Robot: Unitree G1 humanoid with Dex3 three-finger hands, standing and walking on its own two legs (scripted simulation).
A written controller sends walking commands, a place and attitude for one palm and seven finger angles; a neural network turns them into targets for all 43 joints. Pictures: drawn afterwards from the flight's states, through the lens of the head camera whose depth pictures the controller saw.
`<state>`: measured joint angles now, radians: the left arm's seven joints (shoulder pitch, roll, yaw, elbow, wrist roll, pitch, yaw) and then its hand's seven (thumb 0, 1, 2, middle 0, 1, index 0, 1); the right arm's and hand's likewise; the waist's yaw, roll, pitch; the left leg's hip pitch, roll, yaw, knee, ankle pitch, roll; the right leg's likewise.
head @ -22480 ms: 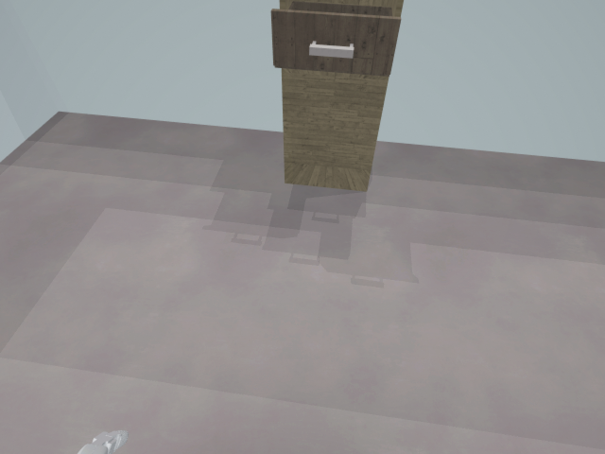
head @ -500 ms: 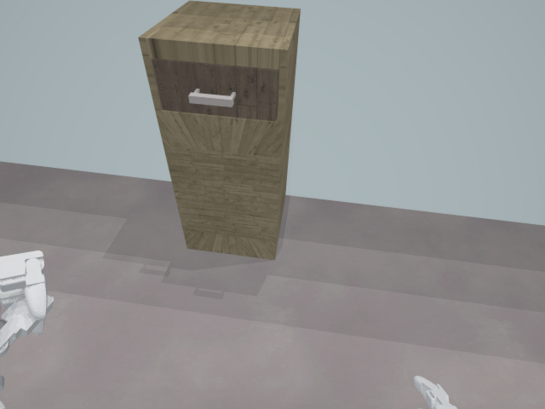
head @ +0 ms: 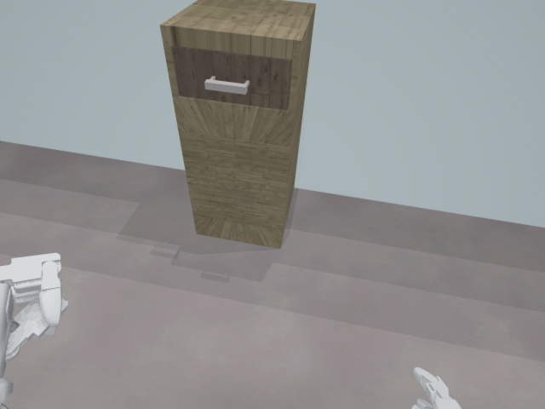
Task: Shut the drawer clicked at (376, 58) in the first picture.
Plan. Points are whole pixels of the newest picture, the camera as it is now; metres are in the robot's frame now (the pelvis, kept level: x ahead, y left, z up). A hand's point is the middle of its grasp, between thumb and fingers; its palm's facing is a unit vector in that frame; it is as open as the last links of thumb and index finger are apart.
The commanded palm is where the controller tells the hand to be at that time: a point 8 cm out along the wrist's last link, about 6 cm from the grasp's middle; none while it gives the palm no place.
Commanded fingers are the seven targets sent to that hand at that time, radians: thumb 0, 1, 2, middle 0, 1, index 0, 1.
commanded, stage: stop stepping back and stand still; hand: left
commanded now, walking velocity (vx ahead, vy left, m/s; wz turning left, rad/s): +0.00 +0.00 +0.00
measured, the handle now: (228, 83) +1.01 +0.20 +0.03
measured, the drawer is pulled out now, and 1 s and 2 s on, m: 0.00 0.00 0.00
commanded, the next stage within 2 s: let the arm hang, fingers relaxed in 0.30 s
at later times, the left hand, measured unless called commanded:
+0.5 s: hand (88, 340) +0.20 +0.26 +0.04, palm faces +0.22 -0.86 -0.46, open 3.2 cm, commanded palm none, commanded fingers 0.00 0.90 0.90 -1.16 -1.34 -1.16 -1.34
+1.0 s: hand out of the picture -0.05 +0.22 -0.17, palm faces +0.06 -0.96 -0.28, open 5.5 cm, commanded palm none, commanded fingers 0.00 0.90 0.90 -0.20 -0.30 -0.20 -0.30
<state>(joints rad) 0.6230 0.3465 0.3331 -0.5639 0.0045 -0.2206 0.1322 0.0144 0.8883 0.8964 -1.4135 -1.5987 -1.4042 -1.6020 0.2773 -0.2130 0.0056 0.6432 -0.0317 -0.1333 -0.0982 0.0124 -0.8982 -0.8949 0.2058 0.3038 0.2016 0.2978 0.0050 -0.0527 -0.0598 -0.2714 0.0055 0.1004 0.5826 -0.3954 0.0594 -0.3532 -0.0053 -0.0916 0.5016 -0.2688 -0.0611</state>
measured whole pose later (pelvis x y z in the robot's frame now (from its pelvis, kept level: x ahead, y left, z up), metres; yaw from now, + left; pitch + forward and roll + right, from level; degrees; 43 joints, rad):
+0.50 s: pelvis -0.01 +0.01 -0.01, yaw +5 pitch +1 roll +0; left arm 0.37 0.35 0.18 -0.06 0.03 -0.08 0.04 0.00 0.89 0.90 -1.39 -1.58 -1.38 -1.58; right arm 0.20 -0.28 -0.02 0.77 -0.02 -0.10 -0.01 0.01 -0.90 -0.90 0.21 0.30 0.20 0.30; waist -0.01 0.03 -0.02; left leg -0.34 -0.05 0.00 0.60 -0.27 0.03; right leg -0.36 -0.03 0.00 0.64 -0.29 -0.01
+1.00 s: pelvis -0.02 +0.00 +0.00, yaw +4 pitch -1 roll -1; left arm 0.31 0.26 0.01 1.08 0.01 0.03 0.00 0.01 0.91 0.90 -0.53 -0.68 -0.52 -0.67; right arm 0.28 -0.23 -0.01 1.05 -0.02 0.03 -0.01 0.00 -0.90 -0.90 0.20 0.30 0.20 0.30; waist 0.01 0.02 0.06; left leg -0.25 0.00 -0.01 0.47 -0.20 0.01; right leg -0.24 0.01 0.01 0.44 -0.17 0.00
